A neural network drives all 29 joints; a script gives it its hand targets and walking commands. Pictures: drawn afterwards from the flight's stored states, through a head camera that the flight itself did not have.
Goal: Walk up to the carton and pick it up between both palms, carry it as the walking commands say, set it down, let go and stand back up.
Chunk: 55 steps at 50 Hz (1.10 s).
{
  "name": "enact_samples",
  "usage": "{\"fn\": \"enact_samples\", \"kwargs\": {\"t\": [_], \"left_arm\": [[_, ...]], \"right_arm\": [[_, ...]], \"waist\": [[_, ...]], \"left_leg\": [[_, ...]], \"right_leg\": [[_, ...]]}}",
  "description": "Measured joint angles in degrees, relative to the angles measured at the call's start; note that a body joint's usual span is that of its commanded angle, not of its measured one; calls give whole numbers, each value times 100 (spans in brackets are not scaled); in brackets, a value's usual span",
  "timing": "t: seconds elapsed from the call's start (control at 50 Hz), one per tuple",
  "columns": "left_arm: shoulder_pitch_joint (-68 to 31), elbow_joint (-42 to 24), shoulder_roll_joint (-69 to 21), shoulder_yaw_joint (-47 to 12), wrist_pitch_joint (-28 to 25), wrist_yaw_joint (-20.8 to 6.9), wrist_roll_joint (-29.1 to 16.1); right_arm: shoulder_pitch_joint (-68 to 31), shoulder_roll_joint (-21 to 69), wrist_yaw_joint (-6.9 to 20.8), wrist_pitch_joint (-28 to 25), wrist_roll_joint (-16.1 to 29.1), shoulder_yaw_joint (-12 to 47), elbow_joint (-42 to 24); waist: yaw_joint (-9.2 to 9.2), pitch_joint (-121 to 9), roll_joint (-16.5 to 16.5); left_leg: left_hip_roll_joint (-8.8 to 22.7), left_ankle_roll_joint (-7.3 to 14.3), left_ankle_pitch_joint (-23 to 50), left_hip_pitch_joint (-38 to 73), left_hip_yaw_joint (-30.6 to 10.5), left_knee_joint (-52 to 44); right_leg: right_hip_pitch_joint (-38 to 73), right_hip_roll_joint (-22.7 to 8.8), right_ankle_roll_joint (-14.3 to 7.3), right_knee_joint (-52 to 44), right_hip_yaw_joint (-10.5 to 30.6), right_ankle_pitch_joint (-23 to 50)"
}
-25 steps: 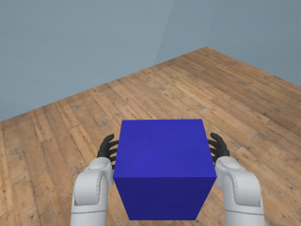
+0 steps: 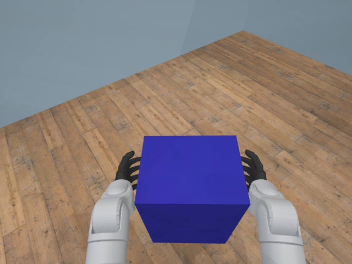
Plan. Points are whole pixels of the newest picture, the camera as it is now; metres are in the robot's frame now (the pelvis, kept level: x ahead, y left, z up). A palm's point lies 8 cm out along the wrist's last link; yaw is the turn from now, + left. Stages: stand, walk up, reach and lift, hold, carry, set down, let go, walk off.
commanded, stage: carry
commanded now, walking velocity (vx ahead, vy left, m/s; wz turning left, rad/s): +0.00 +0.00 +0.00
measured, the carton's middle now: (189, 195) +0.28 +0.00 -0.02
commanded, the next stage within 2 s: none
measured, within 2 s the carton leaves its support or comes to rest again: neither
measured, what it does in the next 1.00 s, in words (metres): stands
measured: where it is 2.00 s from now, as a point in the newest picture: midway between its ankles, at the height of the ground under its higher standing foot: outside the picture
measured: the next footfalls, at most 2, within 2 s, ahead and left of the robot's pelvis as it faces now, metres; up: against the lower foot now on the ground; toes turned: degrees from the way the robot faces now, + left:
right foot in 1.98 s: +0.02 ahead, -0.04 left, +0.00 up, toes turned -21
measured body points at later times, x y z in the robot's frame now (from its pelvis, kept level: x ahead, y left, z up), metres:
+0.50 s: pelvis +0.01 +0.01 +0.00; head +0.01 +0.01 +0.45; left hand +0.30 +0.15 +0.03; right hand +0.30 -0.14 +0.03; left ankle +0.02 +0.11 -0.73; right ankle +0.04 -0.10 -0.73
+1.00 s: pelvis +0.00 +0.00 +0.00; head -0.02 +0.00 +0.45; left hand +0.29 +0.14 +0.03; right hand +0.29 -0.15 +0.03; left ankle +0.02 +0.11 -0.73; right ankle +0.04 -0.10 -0.73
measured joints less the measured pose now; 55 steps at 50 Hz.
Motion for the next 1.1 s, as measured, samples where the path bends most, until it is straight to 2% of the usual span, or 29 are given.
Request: {"fn": "enact_samples", "kwargs": {"t": [0.08, 0.2, 0.34, 0.48, 0.56, 0.62, 0.68, 0.74, 0.8, 0.9, 0.94, 1.0, 1.1], "left_arm": [[-7, 423, 0, 33, -159, -43, 105], [59, 384, 6, -6, -245, -51, 77], [-154, 936, -12, 137, -506, -93, 192], [-35, 610, 0, 25, -596, -32, 75], [-103, 1134, -6, 105, -731, -92, 253], [49, 726, 8, 11, -680, -2, 57], [21, 487, 5, 12, -695, -4, -6], [-59, 677, -4, 56, -754, -46, 69], [-36, 1078, 0, 106, -832, -115, 218], [23, 733, 5, 31, -626, -50, 81], [-59, 1013, -3, 119, -755, -173, 190], [-7, 1108, 1, 110, -795, -159, 224], [14, 738, 3, 32, -590, -30, 91]], "right_arm": [[-17, 1, 41, -141, -102, -39, 418], [18, -2, 51, -240, -47, -47, 416], [-148, 12, 157, -584, -193, -191, 1010], [-42, 1, 69, -594, -62, -113, 614], [-108, 8, 183, -793, -224, -216, 1201], [58, -6, 42, -715, -18, -92, 752], [42, -4, 27, -720, 16, -64, 494], [-50, 4, 31, -721, -65, -99, 628], [-70, 4, 166, -785, -231, -128, 1064], [91, -8, 31, -645, -17, -65, 680], [-44, 0, 85, -692, -160, -109, 928], [-74, 3, 111, -682, -194, -125, 1051], [7, -1, 84, -645, -52, -114, 794]], "waist": [[-19, -142, -25], [-6, -202, -85], [34, -255, -118], [50, -104, -68], [38, -200, -58], [50, -57, -42], [40, -6, -35], [26, -124, -18], [20, -331, -4], [24, -273, -19], [29, -342, -34], [27, -370, -59], [34, -240, -93]], "left_leg": [[11, -10, -39, 24, -11, 23], [12, -11, -94, 20, -28, 61], [13, 9, -153, 40, -3, 104], [-3, 34, -182, 10, 39, 135], [-41, 48, -174, 30, 69, 95], [-38, 45, -209, 54, 85, 156], [-25, 44, -196, 10, 83, 178], [-11, 36, -167, -17, 67, 159], [14, 16, -182, 33, 81, 146], [54, -9, -185, 56, 14, 193], [80, -18, -143, 21, 8, 156], [110, -37, -124, 19, 2, 138], [111, -31, -104, 35, -10, 133]], "right_leg": [[34, 7, 0, 3, -11, -26], [45, 2, 11, 22, -27, -78], [65, -2, 37, 39, 2, -103], [10, -23, 71, 86, 48, -119], [-16, -60, 88, 130, 78, -145], [-12, -68, 90, 217, 96, -193], [-51, -59, 79, 230, 93, -175], [-62, -45, 66, 186, 72, -142], [-16, -18, 53, 159, 84, -139], [72, 17, 22, 113, 20, -122], [59, 49, 11, 25, 13, -56], [83, 82, -2, -55, 6, 4], [115, 85, -2, -86, 1, 34]]}}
